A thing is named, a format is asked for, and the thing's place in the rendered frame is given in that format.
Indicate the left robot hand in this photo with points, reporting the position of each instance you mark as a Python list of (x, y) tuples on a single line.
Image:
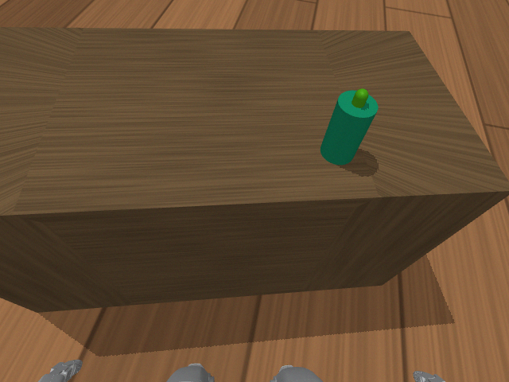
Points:
[(62, 372)]

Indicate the bottle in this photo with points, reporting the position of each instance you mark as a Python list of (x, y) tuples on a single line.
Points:
[(351, 118)]

